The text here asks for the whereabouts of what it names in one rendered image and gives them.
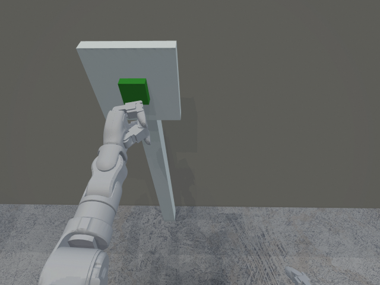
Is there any button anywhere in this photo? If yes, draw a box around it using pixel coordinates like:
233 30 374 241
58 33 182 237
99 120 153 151
118 78 150 105

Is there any robot left hand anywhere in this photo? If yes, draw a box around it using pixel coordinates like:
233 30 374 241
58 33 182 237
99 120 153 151
103 100 151 152

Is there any panel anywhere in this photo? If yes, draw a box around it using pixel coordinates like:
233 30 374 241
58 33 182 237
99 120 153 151
76 41 181 221

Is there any robot right hand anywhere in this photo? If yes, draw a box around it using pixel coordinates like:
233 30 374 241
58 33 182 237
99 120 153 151
285 266 311 285

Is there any left robot upper arm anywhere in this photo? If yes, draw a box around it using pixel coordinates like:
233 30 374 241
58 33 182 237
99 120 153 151
40 246 109 285

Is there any robot left forearm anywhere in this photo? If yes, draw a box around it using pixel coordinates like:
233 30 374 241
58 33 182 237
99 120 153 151
38 144 128 285

